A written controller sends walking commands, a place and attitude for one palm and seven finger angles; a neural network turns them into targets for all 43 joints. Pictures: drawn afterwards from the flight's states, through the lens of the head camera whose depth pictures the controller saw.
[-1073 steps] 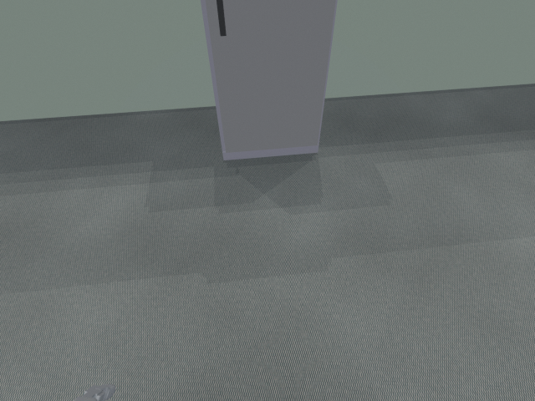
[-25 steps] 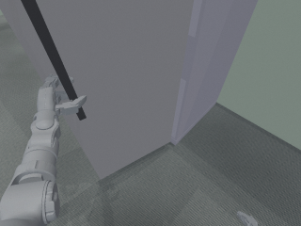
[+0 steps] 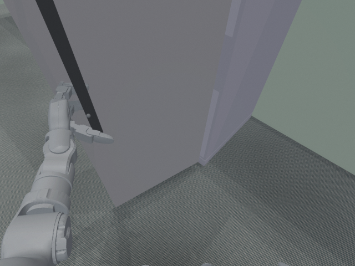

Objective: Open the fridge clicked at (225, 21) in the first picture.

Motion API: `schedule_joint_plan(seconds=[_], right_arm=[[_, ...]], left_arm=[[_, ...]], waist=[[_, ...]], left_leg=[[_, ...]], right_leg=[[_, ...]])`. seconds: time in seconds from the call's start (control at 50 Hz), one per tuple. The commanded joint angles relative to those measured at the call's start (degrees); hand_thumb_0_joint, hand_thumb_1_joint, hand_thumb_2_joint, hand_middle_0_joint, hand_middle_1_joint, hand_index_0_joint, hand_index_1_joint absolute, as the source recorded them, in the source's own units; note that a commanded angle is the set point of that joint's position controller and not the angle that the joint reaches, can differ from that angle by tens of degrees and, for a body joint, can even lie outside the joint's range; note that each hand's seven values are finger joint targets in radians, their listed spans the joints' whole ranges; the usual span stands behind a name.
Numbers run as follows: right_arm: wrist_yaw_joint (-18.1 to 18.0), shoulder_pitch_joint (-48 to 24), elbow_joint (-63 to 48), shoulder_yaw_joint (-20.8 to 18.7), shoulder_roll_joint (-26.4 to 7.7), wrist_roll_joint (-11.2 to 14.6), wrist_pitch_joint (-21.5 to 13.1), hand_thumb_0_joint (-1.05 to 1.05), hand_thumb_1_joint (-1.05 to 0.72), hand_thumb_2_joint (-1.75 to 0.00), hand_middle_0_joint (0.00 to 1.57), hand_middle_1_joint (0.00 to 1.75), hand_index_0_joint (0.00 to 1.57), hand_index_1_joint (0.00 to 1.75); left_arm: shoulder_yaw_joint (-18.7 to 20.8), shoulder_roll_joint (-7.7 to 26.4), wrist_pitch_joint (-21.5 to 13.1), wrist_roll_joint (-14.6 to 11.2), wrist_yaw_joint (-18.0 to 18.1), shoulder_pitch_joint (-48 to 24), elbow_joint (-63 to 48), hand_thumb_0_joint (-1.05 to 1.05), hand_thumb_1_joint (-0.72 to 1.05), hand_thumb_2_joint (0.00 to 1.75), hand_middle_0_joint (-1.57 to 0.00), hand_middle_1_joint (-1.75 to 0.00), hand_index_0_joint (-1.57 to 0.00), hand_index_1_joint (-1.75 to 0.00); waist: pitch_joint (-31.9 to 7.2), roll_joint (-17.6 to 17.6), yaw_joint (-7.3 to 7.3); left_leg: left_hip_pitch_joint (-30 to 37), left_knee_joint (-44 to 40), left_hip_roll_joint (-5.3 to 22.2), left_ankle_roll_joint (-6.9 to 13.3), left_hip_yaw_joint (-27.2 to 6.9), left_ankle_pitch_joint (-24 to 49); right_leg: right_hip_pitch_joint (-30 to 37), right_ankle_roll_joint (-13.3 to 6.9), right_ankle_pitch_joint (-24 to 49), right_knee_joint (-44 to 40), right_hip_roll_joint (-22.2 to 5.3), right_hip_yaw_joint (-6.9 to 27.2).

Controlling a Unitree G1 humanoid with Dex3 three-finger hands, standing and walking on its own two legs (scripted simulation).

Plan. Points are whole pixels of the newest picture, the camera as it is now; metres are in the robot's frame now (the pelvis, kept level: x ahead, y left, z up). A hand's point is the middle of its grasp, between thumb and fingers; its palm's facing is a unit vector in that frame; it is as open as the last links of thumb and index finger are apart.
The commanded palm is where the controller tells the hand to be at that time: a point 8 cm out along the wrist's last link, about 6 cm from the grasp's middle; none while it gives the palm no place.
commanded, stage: slip the hand off the handle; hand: left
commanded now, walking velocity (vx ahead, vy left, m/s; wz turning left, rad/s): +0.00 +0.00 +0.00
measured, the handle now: (64, 51) +0.49 +0.24 +0.23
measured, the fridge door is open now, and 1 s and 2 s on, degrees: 75 70 70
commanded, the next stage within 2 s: draw the hand back to the body in 1.28 s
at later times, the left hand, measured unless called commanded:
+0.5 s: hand (53, 131) +0.40 +0.29 +0.08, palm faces +0.32 -0.91 -0.25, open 14.7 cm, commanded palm +0.36 +0.32 +0.10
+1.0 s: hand (60, 160) +0.32 +0.24 +0.09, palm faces +0.32 -0.92 -0.23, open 14.7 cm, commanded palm +0.28 +0.28 +0.10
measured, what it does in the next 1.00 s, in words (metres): stands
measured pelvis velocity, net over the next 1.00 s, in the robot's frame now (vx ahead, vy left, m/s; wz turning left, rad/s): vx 0.04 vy -0.01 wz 0.02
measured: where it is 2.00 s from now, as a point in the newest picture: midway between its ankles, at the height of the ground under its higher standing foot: outside the picture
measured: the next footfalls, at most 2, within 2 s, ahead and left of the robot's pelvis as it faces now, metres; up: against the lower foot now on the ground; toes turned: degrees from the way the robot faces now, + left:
none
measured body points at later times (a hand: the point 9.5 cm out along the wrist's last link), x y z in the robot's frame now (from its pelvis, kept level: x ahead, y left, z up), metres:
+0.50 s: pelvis +0.07 +0.01 +0.01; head +0.10 +0.01 +0.45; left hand +0.37 +0.34 +0.10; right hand +0.21 -0.24 -0.09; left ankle +0.04 +0.08 -0.72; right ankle +0.05 -0.10 -0.72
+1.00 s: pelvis +0.04 -0.01 +0.00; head +0.05 -0.01 +0.45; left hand +0.29 +0.29 +0.10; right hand +0.22 -0.24 -0.08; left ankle +0.04 +0.08 -0.72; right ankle +0.05 -0.10 -0.72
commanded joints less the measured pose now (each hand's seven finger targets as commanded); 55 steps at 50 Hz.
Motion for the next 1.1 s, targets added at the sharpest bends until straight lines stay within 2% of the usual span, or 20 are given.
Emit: schedule_joint_plan(seconds=[0.0,0.02,0.04,0.12,0.16,0.3,0.38,0.48,0.52,0.56,0.64,0.7,0.72,0.74,0.78,0.88,0.92,1.0,1.02,1.08], right_arm=[[-0.5,-1.3,-7.8,-3.1,-8.8,0.2,-1.7,0.00,-0.90,-0.90,0.20,0.30,0.20,0.30],[-0.6,-1.2,-7.9,-3.2,-8.8,0.2,-1.3,0.00,-0.90,-0.90,0.20,0.30,0.20,0.30],[-0.6,-1.1,-8.3,-3.2,-8.5,0.1,-1.1,0.00,-0.90,-0.90,0.20,0.30,0.20,0.30],[-0.7,-0.9,-9.4,-3.4,-8.2,0.4,0.1,0.00,-0.90,-0.90,0.20,0.30,0.20,0.30],[-0.6,-1.0,-10.1,-3.6,-7.7,0.5,0.5,0.00,-0.90,-0.90,0.20,0.30,0.20,0.30],[-0.3,-1.8,-10.0,-4.5,-7.4,0.5,0.5,0.00,-0.90,-0.90,0.20,0.30,0.20,0.30],[-0.7,-3.0,-9.6,-4.4,-7.4,0.9,0.6,0.00,-0.90,-0.90,0.20,0.30,0.20,0.30],[-1.7,-4.0,-9.4,-4.2,-7.3,1.0,0.3,0.00,-0.90,-0.90,0.20,0.30,0.20,0.30],[-1.8,-4.3,-9.5,-4.3,-7.4,0.9,0.0,0.00,-0.90,-0.90,0.20,0.30,0.20,0.30],[-1.7,-5.1,-10.0,-4.1,-6.7,1.1,-0.7,0.00,-0.90,-0.90,0.20,0.30,0.20,0.30],[-1.1,-5.6,-11.0,-4.2,-6.7,1.0,-1.5,0.00,-0.90,-0.90,0.20,0.30,0.20,0.30],[-0.9,-7.1,-11.8,-3.9,-6.6,1.1,-1.4,0.00,-0.90,-0.90,0.20,0.30,0.20,0.30],[-0.9,-7.7,-12.2,-3.8,-6.7,1.2,-1.3,0.00,-0.90,-0.90,0.20,0.30,0.20,0.30],[-0.9,-8.5,-12.6,-3.5,-6.2,1.2,-1.5,0.00,-0.90,-0.90,0.20,0.30,0.20,0.30],[-0.9,-9.1,-12.9,-3.4,-5.8,0.9,-1.7,0.00,-0.90,-0.90,0.20,0.30,0.20,0.30],[-1.3,-10.2,-12.7,-2.9,-5.1,0.5,-3.0,0.00,-0.90,-0.90,0.20,0.30,0.20,0.30],[-1.7,-10.2,-12.3,-2.7,-5.5,0.6,-3.3,0.00,-0.90,-0.90,0.20,0.30,0.20,0.30],[-2.5,-11.8,-12.4,-2.0,-5.4,1.1,-4.2,0.00,-0.90,-0.90,0.20,0.30,0.20,0.30],[-2.7,-11.7,-12.3,-2.1,-5.6,1.1,-4.2,0.00,-0.90,-0.90,0.20,0.30,0.20,0.30],[-2.9,-12.7,-12.7,-1.8,-5.0,1.0,-5.1,0.00,-0.90,-0.90,0.20,0.30,0.20,0.30]], left_arm=[[2.2,13.8,-1.6,0.0,1.3,-21.1,-13.3,0.00,-0.55,0.20,-0.25,-1.15,-0.25,-1.15],[3.9,15.9,-1.3,0.3,1.5,-19.6,-14.1,0.00,-0.55,0.20,-0.25,-1.15,-0.25,-1.15],[3.7,15.1,-0.9,0.1,1.4,-18.7,-15.7,0.00,-0.55,0.20,-0.25,-1.15,-0.25,-1.15],[5.6,14.8,1.6,-1.7,-0.2,-10.3,-19.9,0.00,-0.55,0.20,-0.25,-1.15,-0.25,-1.15],[5.1,13.5,2.1,-2.3,-1.2,-7.7,-25.1,0.00,-0.55,0.20,-0.25,-1.15,-0.25,-1.15],[6.3,12.8,1.5,-4.5,-4.9,2.3,-39.4,0.00,-0.55,0.20,-0.25,-1.15,-0.25,-1.15],[5.9,12.3,3.4,-5.6,-7.2,4.4,-41.0,0.00,-0.55,0.20,-0.25,-1.15,-0.25,-1.15],[7.0,13.4,4.7,-6.5,-9.2,5.3,-42.2,0.00,-0.55,0.20,-0.25,-1.15,-0.25,-1.15],[8.9,15.0,4.3,-7.0,-9.9,7.9,-42.3,0.00,-0.55,0.20,-0.25,-1.15,-0.25,-1.15],[4.3,9.5,3.9,-7.7,-10.8,9.4,-44.8,0.00,-0.55,0.20,-0.25,-1.15,-0.25,-1.15],[5.1,8.9,4.7,-8.6,-10.9,19.5,-47.5,0.00,-0.55,0.20,-0.25,-1.15,-0.25,-1.15],[6.9,9.9,6.3,-8.4,-9.5,21.9,-48.3,0.00,-0.55,0.20,-0.25,-1.15,-0.25,-1.15],[7.6,10.5,6.6,-8.2,-8.7,23.0,-49.5,0.00,-0.55,0.20,-0.25,-1.15,-0.25,-1.15],[5.8,8.5,6.7,-7.9,-8.1,21.7,-51.5,0.00,-0.55,0.20,-0.25,-1.15,-0.25,-1.15],[7.6,9.8,6.5,-7.5,-6.4,23.5,-54.3,0.00,-0.55,0.20,-0.25,-1.15,-0.25,-1.15],[3.9,6.4,4.4,-6.7,-4.8,25.0,-59.9,0.00,-0.55,0.20,-0.25,-1.15,-0.25,-1.15],[3.7,6.5,4.6,-7.2,-5.2,27.2,-58.4,0.00,-0.55,0.20,-0.25,-1.15,-0.25,-1.15],[1.6,5.0,6.6,-8.0,-6.2,26.6,-56.6,0.00,-0.55,0.20,-0.25,-1.15,-0.25,-1.15],[3.0,6.5,7.1,-8.2,-6.0,27.4,-55.7,0.00,-0.55,0.20,-0.25,-1.15,-0.25,-1.15],[1.3,4.8,7.1,-7.9,-5.5,26.3,-58.9,0.00,-0.55,0.20,-0.25,-1.15,-0.25,-1.15]], waist=[[-13.2,1.5,1.28],[-14.1,2.3,1.92],[-16.0,3.2,2.11],[-18.5,0.0,3.78],[-20.1,1.8,4.29],[-22.1,4.1,4.63],[-18.4,5.1,3.84],[-18.1,3.6,3.53],[-18.3,4.7,4.37],[-18.2,5.4,4.05],[-19.2,4.4,6.03],[-15.6,0.7,6.50],[-14.4,1.0,6.87],[-14.3,1.5,6.36],[-14.5,2.9,7.06],[-13.5,4.7,5.98],[-11.6,2.3,5.31],[-7.1,1.7,5.17],[-6.9,-0.1,5.31],[-8.2,2.1,5.71]], left_leg=[[5.1,-9.2,1.5,-0.5,-5.6,-10.3],[6.1,-9.0,1.8,-0.6,-5.9,-7.8],[7.3,-8.4,1.7,-0.7,-5.5,-3.3],[9.3,-6.4,1.7,-1.0,-4.2,10.7],[12.1,-5.6,2.1,-1.4,-3.9,18.1],[18.3,-3.2,3.3,-2.6,-4.5,33.2],[17.1,-3.4,3.1,-3.1,-5.1,31.1],[16.1,-3.4,2.5,-3.0,-5.4,27.5],[15.8,-3.1,2.3,-2.9,-5.2,26.7],[17.2,-3.0,2.4,-3.3,-5.8,27.6],[16.7,-2.7,2.5,-3.7,-5.8,30.2],[12.2,-4.1,1.9,-3.3,-5.1,22.6],[11.1,-4.5,1.8,-3.0,-4.9,20.5],[11.4,-4.7,1.6,-2.9,-4.8,19.4],[11.0,-5.0,1.4,-2.8,-4.5,17.4],[11.7,-5.2,1.4,-2.4,-4.8,12.3],[10.0,-5.5,1.4,-1.8,-4.8,8.2],[7.4,-6.9,0.9,-1.5,-4.8,0.4],[6.6,-6.9,1.0,-1.3,-4.9,-0.9],[7.6,-6.8,0.6,-1.2,-4.6,-1.4]], right_leg=[[4.9,-0.2,-7.2,-7.2,-1.5,2.3],[5.6,-0.5,-5.1,-6.5,-1.3,2.0],[6.7,-0.5,-1.8,-6.0,-1.3,1.9],[11.5,-0.7,9.3,-5.1,-1.0,1.5],[12.1,-0.6,14.2,-4.4,-1.0,1.4],[11.7,-0.2,20.2,-3.4,-0.2,1.1],[10.3,-0.3,18.6,-3.6,0.0,0.6],[10.4,-0.5,17.5,-3.7,0.0,0.3],[10.6,-0.6,16.9,-3.7,0.1,0.5],[9.2,-0.5,16.2,-3.4,-0.1,0.0],[10.4,-0.5,17.1,-2.8,-0.1,-0.4],[11.6,-0.5,15.5,-3.3,-0.2,-0.4],[12.0,-0.6,14.6,-3.6,-0.3,-0.3],[11.7,-0.6,14.1,-3.6,-0.4,-0.3],[12.2,-0.7,12.7,-3.7,-0.4,0.0],[10.7,-0.7,8.1,-4.3,-0.2,0.4],[10.3,-0.4,5.1,-5.5,-0.3,0.8],[9.2,-0.1,-2.4,-8.0,-1.1,1.8],[9.6,0.1,-4.4,-8.6,-1.2,2.2],[10.0,0.1,-5.6,-9.0,-1.6,2.9]])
